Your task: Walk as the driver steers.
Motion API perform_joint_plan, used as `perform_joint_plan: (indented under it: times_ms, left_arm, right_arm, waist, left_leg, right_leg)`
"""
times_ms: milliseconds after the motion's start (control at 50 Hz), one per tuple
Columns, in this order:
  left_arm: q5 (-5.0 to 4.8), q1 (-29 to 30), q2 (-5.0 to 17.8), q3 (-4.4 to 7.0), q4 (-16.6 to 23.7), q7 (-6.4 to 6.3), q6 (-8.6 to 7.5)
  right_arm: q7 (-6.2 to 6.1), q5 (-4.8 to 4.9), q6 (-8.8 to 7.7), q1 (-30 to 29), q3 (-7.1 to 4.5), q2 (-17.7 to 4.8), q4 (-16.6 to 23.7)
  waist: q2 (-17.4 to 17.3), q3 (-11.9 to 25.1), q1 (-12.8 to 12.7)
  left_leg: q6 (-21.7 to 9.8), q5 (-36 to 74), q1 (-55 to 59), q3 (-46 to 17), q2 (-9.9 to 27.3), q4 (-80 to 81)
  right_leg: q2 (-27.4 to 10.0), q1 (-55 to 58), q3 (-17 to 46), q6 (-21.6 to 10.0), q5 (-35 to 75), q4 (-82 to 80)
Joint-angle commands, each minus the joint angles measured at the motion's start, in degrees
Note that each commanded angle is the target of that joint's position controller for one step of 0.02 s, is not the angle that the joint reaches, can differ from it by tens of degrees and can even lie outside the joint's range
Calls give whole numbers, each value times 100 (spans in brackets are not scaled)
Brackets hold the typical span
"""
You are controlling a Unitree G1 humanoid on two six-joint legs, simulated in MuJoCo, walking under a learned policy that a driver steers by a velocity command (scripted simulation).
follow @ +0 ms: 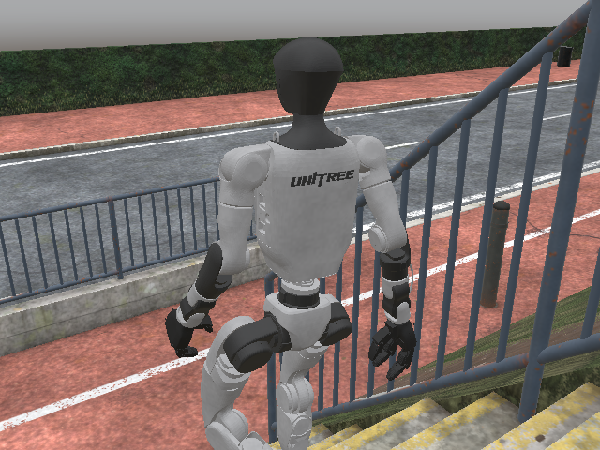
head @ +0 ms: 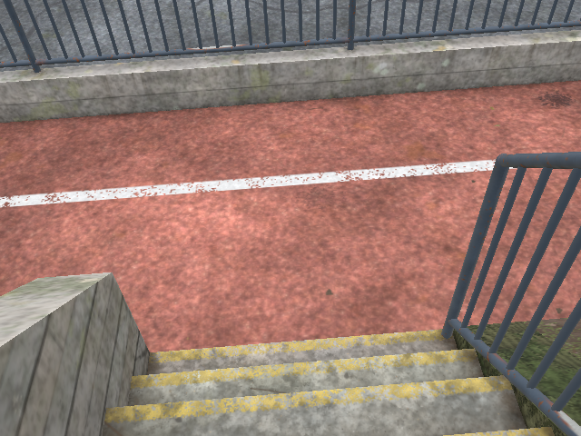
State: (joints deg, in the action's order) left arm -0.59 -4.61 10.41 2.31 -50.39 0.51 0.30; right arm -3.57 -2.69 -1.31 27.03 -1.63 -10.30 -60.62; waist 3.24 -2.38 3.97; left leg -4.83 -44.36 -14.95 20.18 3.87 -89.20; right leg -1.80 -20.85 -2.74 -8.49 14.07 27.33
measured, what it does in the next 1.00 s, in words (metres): goes down, turning right: right foot 0.20 m lower, then left foot 0.24 m lower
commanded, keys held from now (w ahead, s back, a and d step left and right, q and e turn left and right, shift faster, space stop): w+e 0.28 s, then w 0.72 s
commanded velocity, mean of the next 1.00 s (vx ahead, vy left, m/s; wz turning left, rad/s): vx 0.50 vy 0.00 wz -0.29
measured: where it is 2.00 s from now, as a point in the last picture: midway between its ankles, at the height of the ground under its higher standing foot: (338, 411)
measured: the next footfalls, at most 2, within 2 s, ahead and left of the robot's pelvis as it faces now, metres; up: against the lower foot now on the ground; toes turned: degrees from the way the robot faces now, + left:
right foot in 0.02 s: +0.13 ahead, -0.05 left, -0.20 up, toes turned -2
left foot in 0.60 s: +0.38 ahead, +0.10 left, -0.44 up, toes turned -19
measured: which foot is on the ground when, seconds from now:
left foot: down 0.00-0.00, up 0.02-0.58, down 0.60-0.98, up 1.00-1.00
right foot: up 0.00-0.00, down 0.02-0.58, up 0.60-0.94, down 0.96-1.00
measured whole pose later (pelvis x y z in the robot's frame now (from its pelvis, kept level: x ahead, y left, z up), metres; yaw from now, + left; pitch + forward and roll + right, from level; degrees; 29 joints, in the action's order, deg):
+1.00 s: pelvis +0.50 -0.06 -0.44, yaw -18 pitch -3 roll +3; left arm 0.9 -9.4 11.8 1.3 -52.7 1.2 -3.5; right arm -1.5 -1.3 -3.5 28.6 -1.0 -10.0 -60.3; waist 4.4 0.0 5.7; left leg -4.4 -46.7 -17.9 2.4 -5.0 -90.2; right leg 0.2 -14.3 -0.8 -4.1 0.3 24.9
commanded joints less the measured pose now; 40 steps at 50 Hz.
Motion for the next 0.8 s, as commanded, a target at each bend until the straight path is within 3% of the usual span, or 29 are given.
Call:
perform_joint_plan:
  times_ms: [20, 40, 60, 80, 100, 120, 140, 160, 200, 240, 260, 280, 360, 480, 520, 540, 560, 580, 600, 620, 640, 660, 680, 700, 720, 740, 760, 780, 800]
  left_arm:
    - [52, -2501, 953, 326, -616, -84, 132]
    - [49, -2306, 1249, 202, -532, -79, 106]
    - [-121, -2371, 1172, 207, -442, -64, 148]
    - [-39, -2451, 1189, 209, -457, -90, 169]
    - [31, -2269, 1054, 137, -354, -108, 129]
    - [60, -2005, 1023, 104, -222, -127, 53]
    - [73, -1984, 632, -53, -359, -106, -81]
    - [47, -1471, 291, -240, -143, -175, -169]
    - [42, -1470, 514, -203, -85, -218, -198]
    - [-21, -1791, 925, -40, -91, -237, -120]
    - [-49, -2170, 772, -47, -277, -267, -145]
    - [-81, -2395, 746, -35, -316, -275, -158]
    - [-2, -2368, 423, -97, -232, -324, -309]
    - [100, -2171, 480, -106, -75, -231, -409]
    - [165, -2147, 492, -103, -123, -230, -370]
    - [249, -1833, 670, -57, -125, -226, -291]
    - [219, -2118, 586, -87, -232, -205, -257]
    - [976, -3043, 215, -350, -419, 226, -552]
    - [931, -1835, 1182, -105, -155, 604, -674]
    - [538, -1132, 1469, 178, 104, 767, -657]
    - [266, -2191, 821, 102, 391, 962, -611]
    - [-23, -1509, 318, -57, 477, 57, -439]
    - [291, -1334, 311, -114, 376, -214, -321]
    - [347, -684, 168, -211, 599, -274, -228]
    - [394, 166, 364, -141, 609, -341, -179]
    - [269, 479, 69, -354, 921, -211, -211]
    - [243, -905, -24, -286, 135, -65, -245]
    - [280, -1713, 234, -137, -305, -5, -193]
    - [285, -1687, 460, -72, -438, 28, -193]
  right_arm:
    - [-25, -57, 103, -593, -263, -653, 316]
    - [41, 74, 75, -270, -147, -223, 880]
    - [103, 154, 35, -384, -114, -416, 1263]
    - [57, 103, 31, -644, -98, -423, 1302]
    - [8, -37, 93, -750, -80, -484, 1251]
    - [29, -139, 151, -799, -65, -479, 1234]
    - [35, -145, 195, -829, -77, -470, 1136]
    - [81, -50, 272, -1411, 27, -314, 1481]
    - [179, -162, 383, -957, 7, -261, 1186]
    - [159, -58, 375, -600, -96, -517, 950]
    - [173, 28, 324, -939, -189, -717, 1008]
    - [179, -28, 300, -1392, -191, -743, 1132]
    - [371, -77, 206, -2203, -152, -511, 1454]
    - [459, -80, -89, -2051, -165, -468, 1514]
    - [428, 38, -198, -1798, -159, -465, 1451]
    - [433, 159, -161, -1480, -236, -574, 1385]
    - [405, 158, -220, -1072, -256, -692, 1248]
    - [884, -973, -108, 696, -231, -936, 440]
    - [855, -791, -71, 3498, -531, -1303, -331]
    - [789, -609, -120, 4553, -503, -1200, -685]
    - [1032, -378, -123, 2704, -461, -1766, -1]
    - [794, 438, -62, 1223, -310, -1213, 310]
    - [639, 521, -207, 1195, -192, -952, 349]
    - [462, 396, -275, 756, -298, -1497, 252]
    - [369, 276, -434, 657, -43, -998, 105]
    - [253, 226, -542, -357, 294, -126, 444]
    - [259, 308, -588, -531, 265, -266, 444]
    - [162, 389, -686, -625, 99, -907, 473]
    - [158, 507, -740, -658, 43, -1031, 455]
  waist:
    - [1054, 125, -1446]
    - [1475, 627, -621]
    - [921, 1498, -799]
    - [503, 1303, -872]
    - [120, 911, -642]
    - [213, 832, -465]
    - [-370, 499, -201]
    - [-363, 116, 3]
    - [-81, 445, 85]
    - [193, 657, 176]
    - [111, 415, -26]
    - [86, 245, -219]
    - [22, -324, -385]
    - [99, -345, -707]
    - [300, -329, -955]
    - [516, -36, -741]
    - [217, -90, -858]
    - [-974, -968, -172]
    - [-995, -408, 1442]
    - [-2139, -185, 1968]
    - [-1841, 648, 325]
    - [-949, 605, -185]
    - [23, 167, -220]
    - [-681, -131, -398]
    - [-166, -1098, -403]
    - [200, -1567, -921]
    - [134, -873, -1343]
    - [-271, -110, -1518]
    - [-443, -100, -1408]
  left_leg:
    - [-84, 61, -2738, -605, -509, -3863]
    - [38, -691, -4640, -1201, -388, -4275]
    - [133, -458, -5201, -1553, -281, -3703]
    - [213, -110, -5589, -2000, -260, -3307]
    - [243, 435, -5694, -2194, -41, -2636]
    - [322, 675, -5487, -2199, -77, -2496]
    - [500, 2385, -5170, -2396, 28, -1249]
    - [790, 3511, -4189, -2103, -175, 173]
    - [1073, 4026, -3280, -2088, -275, 602]
    - [935, 4540, -3084, -2249, -147, 708]
    - [798, 5284, -3634, -2467, -99, 1442]
    - [693, 5377, -3756, -2559, -91, 1824]
    - [632, 6818, -3176, -2516, -295, 3512]
    - [359, 7368, -1544, -2381, -503, 4824]
    - [297, 6993, -1542, -2470, -388, 5518]
    - [179, 6650, -1343, -2726, -209, 5600]
    - [97, 6530, -840, -2585, -272, 6008]
    - [-9, 5888, 845, -2512, 293, 7267]
    - [-247, 6242, 4047, -1999, 145, 6371]
    - [-691, 5847, 4456, -2562, 320, 6630]
    - [-1521, 8378, 4600, -3532, 1060, 4687]
    - [-1384, 9017, 4054, -3871, 1759, 4867]
    - [-1365, 7670, 2947, -3909, 1682, 5394]
    - [-1762, 4007, 1787, -5347, 2113, 6232]
    - [-1133, 3448, 592, -4764, 1530, 6075]
    - [-516, 2619, -2649, -3492, 540, 6368]
    - [-370, 2161, -4633, -3097, 244, 6230]
    - [-322, 1968, -4164, -3403, 447, 5898]
    - [-268, 1657, -3512, -3224, 182, 5231]
  right_leg:
    - [-275, 3062, 396, -543, 1777, -168]
    - [-749, 4207, 1156, -722, 5014, 1882]
    - [-1324, 4620, 2066, -1224, 4331, 1594]
    - [-1825, 3814, 2889, -1603, 1543, 669]
    - [-1699, 2987, 3074, -1495, -723, 351]
    - [-1625, 2282, 3414, -1458, -1844, 195]
    - [-1155, 1330, 2895, -1037, -1978, 428]
    - [-722, -347, 2603, -758, -1836, 150]
    - [-403, -733, 2646, -650, -931, 578]
    - [-409, -381, 2863, -577, -395, 726]
    - [-155, 88, 2790, -542, -1463, 1124]
    - [-91, 205, 3054, -589, -1989, 1230]
    - [70, -529, 3197, -703, -4464, 1661]
    - [490, -835, 2723, -530, -3392, 3100]
    - [463, -202, 2709, -672, -2400, 3731]
    - [294, 29, 3061, -842, -1747, 3958]
    - [512, 75, 2860, -725, -836, 4690]
    - [418, -1501, 3154, 121, -2150, 6147]
    - [1100, -3553, 2602, 325, -2058, 8380]
    - [2283, -4683, 1827, 476, -5861, 11068]
    - [1899, -5805, 1389, 211, -5626, 11271]
    - [1468, -6104, 489, 303, -6071, 10889]
    - [1026, -6011, 864, 270, -5478, 10121]
    - [638, -6020, 1116, 426, -5246, 9286]
    - [485, -6319, 1529, 591, -3741, 7745]
    - [566, -3611, 819, 849, -1594, 4593]
    - [546, -10, 194, 830, 1075, 3911]
    - [472, 772, 492, 770, 1901, 4416]
    - [504, 270, 292, 702, 2503, 4094]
